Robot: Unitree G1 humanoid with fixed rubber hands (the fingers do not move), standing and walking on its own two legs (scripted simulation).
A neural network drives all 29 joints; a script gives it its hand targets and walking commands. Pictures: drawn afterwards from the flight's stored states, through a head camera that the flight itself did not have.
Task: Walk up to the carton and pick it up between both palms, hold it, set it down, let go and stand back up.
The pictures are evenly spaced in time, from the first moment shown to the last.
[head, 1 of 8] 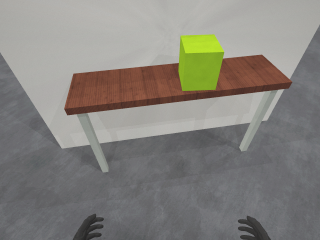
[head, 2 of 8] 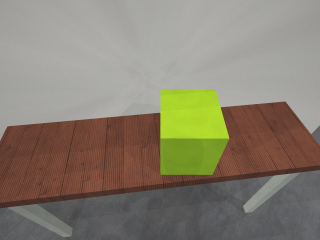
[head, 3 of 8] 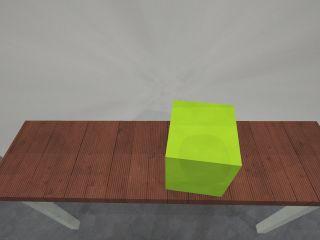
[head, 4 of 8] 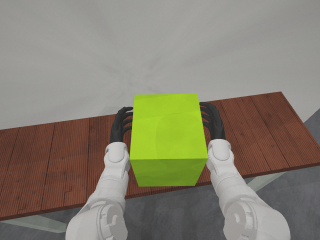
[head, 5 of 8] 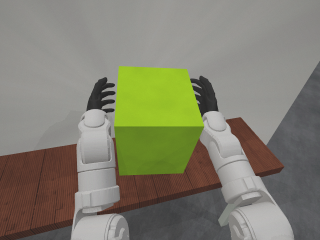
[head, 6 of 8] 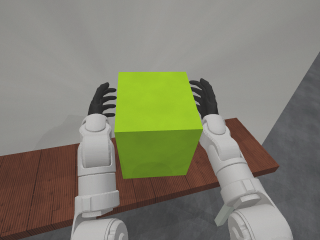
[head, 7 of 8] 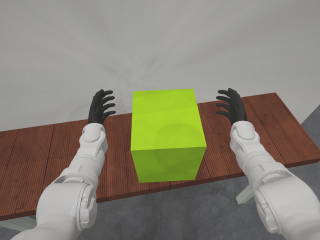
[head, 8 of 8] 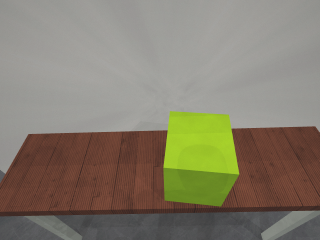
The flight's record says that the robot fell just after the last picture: no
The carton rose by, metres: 0.19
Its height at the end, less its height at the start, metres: +0.00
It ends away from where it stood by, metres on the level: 0.02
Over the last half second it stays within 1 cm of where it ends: yes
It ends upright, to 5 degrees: yes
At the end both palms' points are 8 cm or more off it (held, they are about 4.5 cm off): yes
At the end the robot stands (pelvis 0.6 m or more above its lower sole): yes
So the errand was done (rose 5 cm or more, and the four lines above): yes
